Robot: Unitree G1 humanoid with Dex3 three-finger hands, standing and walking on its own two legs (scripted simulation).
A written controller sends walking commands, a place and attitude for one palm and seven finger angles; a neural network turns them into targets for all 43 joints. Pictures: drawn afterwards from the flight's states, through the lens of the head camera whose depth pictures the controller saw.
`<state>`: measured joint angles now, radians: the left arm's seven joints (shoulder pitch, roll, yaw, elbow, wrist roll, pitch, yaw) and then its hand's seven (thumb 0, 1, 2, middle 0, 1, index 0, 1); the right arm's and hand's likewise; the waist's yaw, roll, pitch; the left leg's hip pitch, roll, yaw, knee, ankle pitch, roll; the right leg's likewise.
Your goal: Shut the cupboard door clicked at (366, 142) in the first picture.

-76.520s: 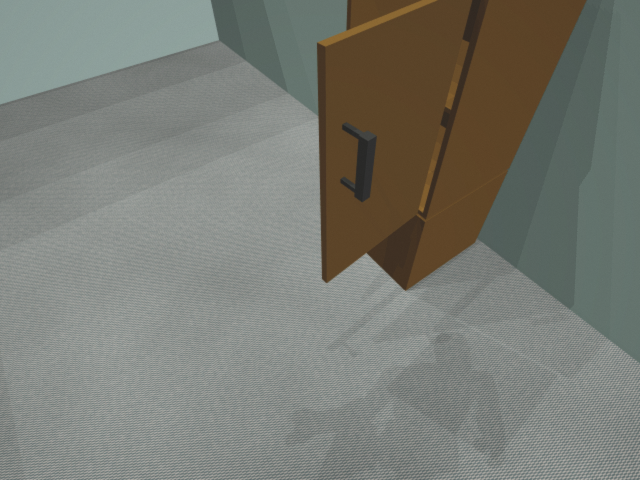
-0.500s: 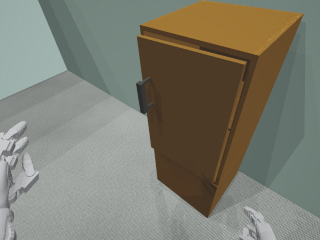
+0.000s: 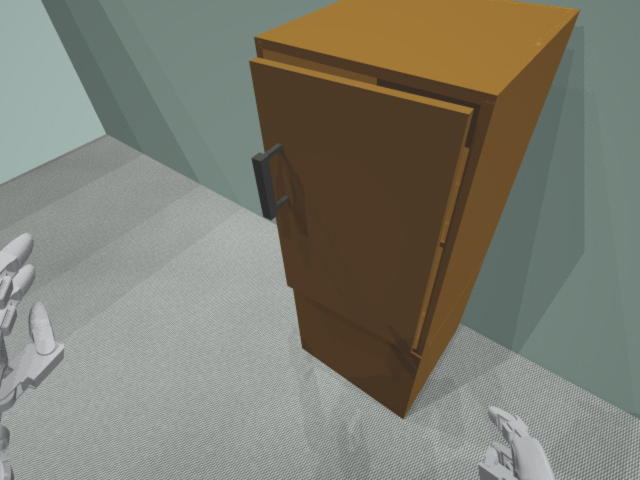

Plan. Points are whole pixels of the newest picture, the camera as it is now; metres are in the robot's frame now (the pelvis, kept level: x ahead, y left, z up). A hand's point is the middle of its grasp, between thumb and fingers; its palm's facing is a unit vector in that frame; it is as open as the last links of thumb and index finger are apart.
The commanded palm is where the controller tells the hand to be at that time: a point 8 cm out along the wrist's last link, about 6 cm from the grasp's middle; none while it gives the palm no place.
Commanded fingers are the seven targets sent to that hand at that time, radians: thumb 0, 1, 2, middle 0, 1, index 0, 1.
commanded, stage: step back with the hand held close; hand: left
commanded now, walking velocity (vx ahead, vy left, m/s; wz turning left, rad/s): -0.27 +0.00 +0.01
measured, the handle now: (273, 182) +0.62 +0.15 +0.03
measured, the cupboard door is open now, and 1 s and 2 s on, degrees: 3 3 3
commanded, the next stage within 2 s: stop stepping back and stand still in 1.12 s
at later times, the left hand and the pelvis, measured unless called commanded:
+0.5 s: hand out of the picture +0.13 +0.29 +0.16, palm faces +0.44 -0.76 -0.48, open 7.4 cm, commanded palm +0.07 +0.32 +0.17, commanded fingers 0.00 0.90 0.90 -0.20 -0.30 -0.20 -0.30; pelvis -0.07 +0.02 -0.01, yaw +0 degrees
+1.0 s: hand out of the picture +0.07 +0.31 +0.17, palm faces +0.47 -0.77 -0.44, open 7.4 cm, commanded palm +0.02 +0.33 +0.17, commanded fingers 0.00 0.90 0.90 -0.20 -0.30 -0.20 -0.30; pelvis -0.12 +0.03 -0.01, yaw +0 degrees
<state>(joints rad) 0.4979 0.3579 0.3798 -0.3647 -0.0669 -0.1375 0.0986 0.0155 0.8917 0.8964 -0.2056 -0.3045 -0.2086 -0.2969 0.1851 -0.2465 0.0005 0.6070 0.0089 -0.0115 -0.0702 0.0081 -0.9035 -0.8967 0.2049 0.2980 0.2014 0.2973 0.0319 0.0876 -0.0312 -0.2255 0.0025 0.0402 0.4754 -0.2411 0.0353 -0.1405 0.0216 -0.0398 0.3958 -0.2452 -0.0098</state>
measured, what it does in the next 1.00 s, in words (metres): walks backwards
